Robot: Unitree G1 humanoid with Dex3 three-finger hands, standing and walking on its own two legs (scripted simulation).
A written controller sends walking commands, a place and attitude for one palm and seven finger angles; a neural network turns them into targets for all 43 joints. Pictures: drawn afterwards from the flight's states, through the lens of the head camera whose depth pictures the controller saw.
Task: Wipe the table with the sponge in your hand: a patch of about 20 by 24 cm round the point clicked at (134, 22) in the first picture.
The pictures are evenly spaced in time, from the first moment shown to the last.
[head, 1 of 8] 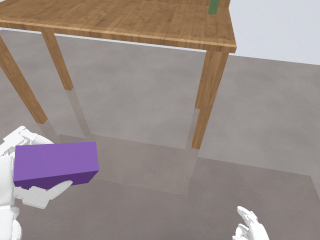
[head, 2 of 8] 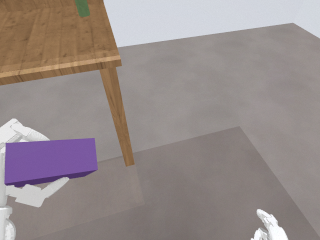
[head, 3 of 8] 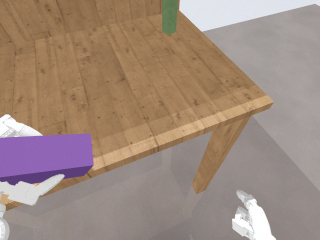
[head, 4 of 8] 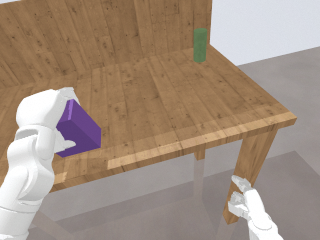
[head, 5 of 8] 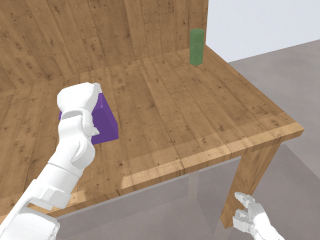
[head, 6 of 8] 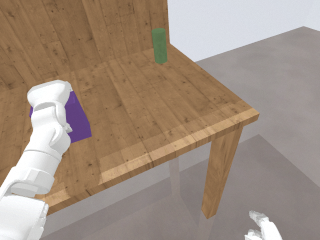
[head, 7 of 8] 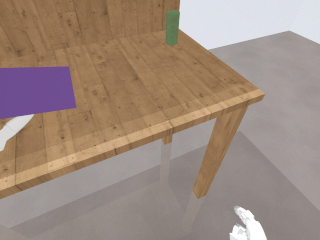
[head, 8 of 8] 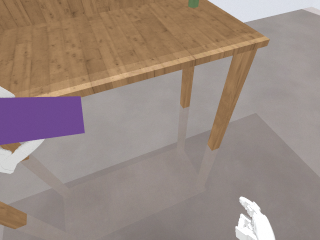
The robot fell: no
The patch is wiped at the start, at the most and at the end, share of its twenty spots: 0.00 1.00 1.00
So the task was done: yes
